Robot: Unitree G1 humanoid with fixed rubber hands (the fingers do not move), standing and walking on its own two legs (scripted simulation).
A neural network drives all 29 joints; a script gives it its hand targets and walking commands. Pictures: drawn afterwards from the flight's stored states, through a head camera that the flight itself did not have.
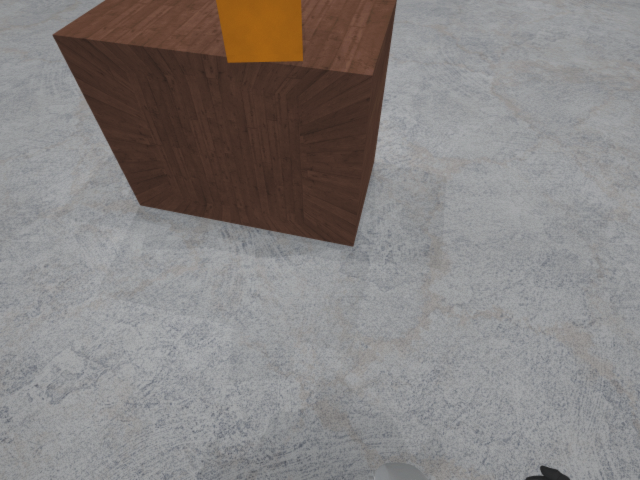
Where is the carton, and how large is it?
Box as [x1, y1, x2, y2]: [216, 0, 302, 62]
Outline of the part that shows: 216,0 228,62 302,60 300,0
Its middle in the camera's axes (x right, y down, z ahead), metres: -0.15 -0.63 +1.00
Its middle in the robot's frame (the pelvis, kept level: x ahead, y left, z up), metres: +1.19 +0.17 +0.09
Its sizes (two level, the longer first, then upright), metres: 0.210 0.200 0.250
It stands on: a pedestal, 0.71 m high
